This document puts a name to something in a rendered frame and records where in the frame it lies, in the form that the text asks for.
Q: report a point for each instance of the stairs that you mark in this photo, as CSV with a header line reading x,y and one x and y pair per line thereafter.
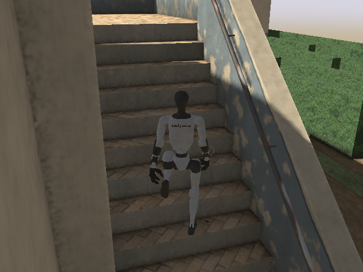
x,y
140,69

